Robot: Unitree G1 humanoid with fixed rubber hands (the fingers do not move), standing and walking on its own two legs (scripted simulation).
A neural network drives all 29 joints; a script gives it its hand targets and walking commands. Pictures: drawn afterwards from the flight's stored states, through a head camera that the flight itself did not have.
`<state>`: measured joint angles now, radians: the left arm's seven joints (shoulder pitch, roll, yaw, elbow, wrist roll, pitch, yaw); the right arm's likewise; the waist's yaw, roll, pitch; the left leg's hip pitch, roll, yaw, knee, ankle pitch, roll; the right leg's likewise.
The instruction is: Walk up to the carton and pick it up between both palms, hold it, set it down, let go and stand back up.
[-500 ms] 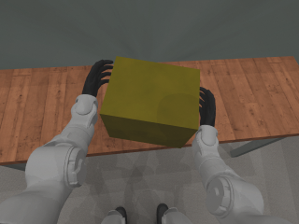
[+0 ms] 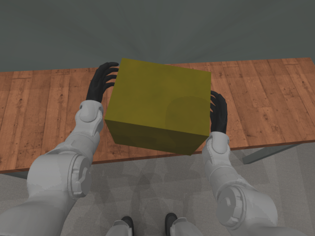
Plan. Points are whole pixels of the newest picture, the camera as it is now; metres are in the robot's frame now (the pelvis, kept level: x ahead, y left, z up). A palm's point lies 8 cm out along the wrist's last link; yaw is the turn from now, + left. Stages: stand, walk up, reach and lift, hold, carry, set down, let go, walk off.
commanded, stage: reach and lift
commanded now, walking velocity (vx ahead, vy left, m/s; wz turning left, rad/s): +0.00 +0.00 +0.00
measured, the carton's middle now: (159, 110) +0.44 -0.03 -0.04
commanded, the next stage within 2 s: none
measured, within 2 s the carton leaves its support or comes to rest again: leaves its support in 1.52 s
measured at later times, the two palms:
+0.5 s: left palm (97, 94) +0.46 +0.13 +0.02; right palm (217, 125) +0.38 -0.18 -0.02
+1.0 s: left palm (96, 97) +0.46 +0.13 +0.02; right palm (217, 127) +0.37 -0.18 -0.02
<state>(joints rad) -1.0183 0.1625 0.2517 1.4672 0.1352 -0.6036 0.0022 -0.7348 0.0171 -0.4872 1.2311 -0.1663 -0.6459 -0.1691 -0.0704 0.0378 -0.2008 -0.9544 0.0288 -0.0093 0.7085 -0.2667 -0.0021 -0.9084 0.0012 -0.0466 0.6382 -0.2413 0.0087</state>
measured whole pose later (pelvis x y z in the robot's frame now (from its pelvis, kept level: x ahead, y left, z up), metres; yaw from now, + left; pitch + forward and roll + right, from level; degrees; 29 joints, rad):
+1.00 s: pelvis +0.00 +0.00 +0.00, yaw +0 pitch +29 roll -2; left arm -0.99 0.16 0.25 1.48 0.13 -0.70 0.02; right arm -0.73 0.01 -0.49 1.31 -0.17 -0.77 -0.18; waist -0.07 0.04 -0.21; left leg -0.95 0.03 -0.01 0.71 -0.26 0.00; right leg -0.91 0.00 -0.05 0.64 -0.24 0.01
